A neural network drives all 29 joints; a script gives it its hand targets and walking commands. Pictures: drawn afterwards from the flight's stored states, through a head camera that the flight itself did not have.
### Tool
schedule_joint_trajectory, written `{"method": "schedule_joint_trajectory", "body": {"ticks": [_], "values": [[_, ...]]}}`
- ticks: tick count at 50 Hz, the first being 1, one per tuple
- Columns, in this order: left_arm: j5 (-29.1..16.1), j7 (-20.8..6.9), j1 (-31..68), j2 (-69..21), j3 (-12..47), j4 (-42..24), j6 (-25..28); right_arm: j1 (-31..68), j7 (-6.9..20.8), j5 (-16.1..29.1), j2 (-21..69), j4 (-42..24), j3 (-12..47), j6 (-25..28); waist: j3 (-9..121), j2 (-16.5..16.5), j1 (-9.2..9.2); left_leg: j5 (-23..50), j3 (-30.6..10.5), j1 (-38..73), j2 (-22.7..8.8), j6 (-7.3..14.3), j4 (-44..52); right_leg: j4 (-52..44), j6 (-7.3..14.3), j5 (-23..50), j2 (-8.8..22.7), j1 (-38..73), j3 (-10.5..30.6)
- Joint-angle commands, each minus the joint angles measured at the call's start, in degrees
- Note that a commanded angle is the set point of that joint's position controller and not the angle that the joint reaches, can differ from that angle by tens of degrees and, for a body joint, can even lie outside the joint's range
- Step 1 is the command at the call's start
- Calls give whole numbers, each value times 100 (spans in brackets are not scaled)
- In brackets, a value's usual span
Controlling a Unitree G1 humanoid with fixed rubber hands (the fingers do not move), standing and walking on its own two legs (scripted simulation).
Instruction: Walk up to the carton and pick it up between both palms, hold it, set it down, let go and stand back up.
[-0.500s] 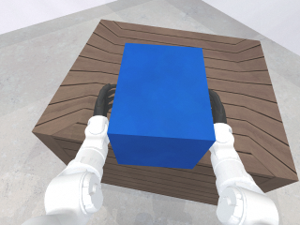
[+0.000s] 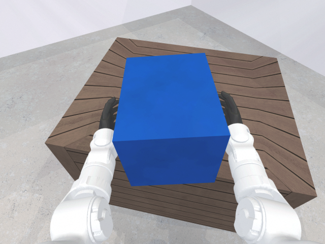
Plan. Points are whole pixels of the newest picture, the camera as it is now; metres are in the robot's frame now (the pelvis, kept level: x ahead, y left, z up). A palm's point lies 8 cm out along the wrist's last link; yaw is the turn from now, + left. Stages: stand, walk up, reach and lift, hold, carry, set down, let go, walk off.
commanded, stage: reach and lift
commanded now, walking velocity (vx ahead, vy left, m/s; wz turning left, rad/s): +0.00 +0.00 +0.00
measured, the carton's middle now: (169, 117) +0.45 -0.02 +0.04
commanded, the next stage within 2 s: none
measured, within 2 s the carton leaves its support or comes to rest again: neither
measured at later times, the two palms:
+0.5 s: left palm (92, 119) +0.40 +0.17 +0.10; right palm (224, 117) +0.39 -0.15 +0.10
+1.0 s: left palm (100, 125) +0.37 +0.15 +0.11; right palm (242, 133) +0.34 -0.17 +0.11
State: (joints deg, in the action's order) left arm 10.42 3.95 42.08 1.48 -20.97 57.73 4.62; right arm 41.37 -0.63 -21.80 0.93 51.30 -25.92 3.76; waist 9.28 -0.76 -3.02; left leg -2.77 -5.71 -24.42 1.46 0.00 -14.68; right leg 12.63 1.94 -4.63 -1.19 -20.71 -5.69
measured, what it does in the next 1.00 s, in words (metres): stands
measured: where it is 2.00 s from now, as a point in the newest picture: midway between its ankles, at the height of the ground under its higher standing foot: outside the picture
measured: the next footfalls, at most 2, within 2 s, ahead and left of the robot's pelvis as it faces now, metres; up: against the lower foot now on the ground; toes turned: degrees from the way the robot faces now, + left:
none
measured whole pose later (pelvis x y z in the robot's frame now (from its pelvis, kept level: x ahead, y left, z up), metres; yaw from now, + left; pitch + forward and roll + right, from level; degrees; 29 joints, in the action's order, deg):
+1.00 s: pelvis -0.01 +0.02 +0.00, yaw +0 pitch -2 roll -1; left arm 13.1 1.2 29.8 -0.9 -11.9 18.3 -24.3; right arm 28.5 -6.0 1.4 -2.1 29.8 -7.8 -10.3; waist -1.1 -4.1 -5.3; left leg -5.4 -4.1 -9.7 1.7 1.4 -16.9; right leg 10.2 0.7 -4.7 -0.9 -3.9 -4.4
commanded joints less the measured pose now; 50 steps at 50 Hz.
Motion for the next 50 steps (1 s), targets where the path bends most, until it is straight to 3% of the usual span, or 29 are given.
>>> {"method": "schedule_joint_trajectory", "body": {"ticks": [1,9,14,19,22,28,33,40,43,50], "values": [[-2,-828,4058,-2647,1311,-1117,-4,3986,690,113,2776,-746,1639,254,3341,155,-43,-148,243,-19,-34,190,331,634,-464,2070,179,3260,159],[-47,-927,3817,-2956,1594,-1730,-394,3814,479,767,2987,-1014,2327,7,3384,243,-4,762,217,82,41,242,191,757,-438,3407,173,4133,265],[14,-1035,3240,-3036,1676,-2170,-874,3378,297,1299,2877,-1069,2753,-292,2549,150,14,1039,175,349,55,246,141,706,-373,3738,138,4423,308],[19,-1191,2583,-2912,1764,-2833,-1421,3024,101,1767,2504,-1661,2910,-583,1666,71,-37,966,189,802,62,154,133,441,-338,3226,42,4122,223],[-120,-1208,2563,-2978,2094,-3378,-1548,3022,27,1846,2397,-2245,3002,-616,1827,-3,-201,1035,145,1201,38,66,26,302,-307,2852,-44,3773,129],[-311,-959,2808,-3350,3012,-4381,-1419,3127,28,1927,2348,-3112,3372,-332,2677,442,-281,1559,163,2160,-1,-278,-278,97,-157,2391,-202,3006,-39],[-387,-793,2516,-3615,3549,-4519,-1579,2971,146,2057,2300,-3274,3636,-338,2462,607,-312,1292,105,2562,-104,-416,-378,-174,-37,1517,-227,2371,-109],[-149,-968,1646,-3242,3073,-4261,-2377,2645,69,2375,1997,-3157,3583,-827,937,255,-188,52,98,2066,-91,-256,-11,-289,-111,783,-59,2466,-17],[-133,-1075,1636,-3028,2902,-4439,-2612,2757,-9,2486,1953,-3468,3539,-961,812,132,-155,-401,150,1766,-60,-137,174,-184,-180,716,6,2605,2],[-314,-977,2398,-3133,3381,-5396,-2355,3131,41,2442,2373,-4171,3748,-656,2017,284,-109,-129,318,2009,0,-91,86,-1,-268,936,-50,2446,-81]]}}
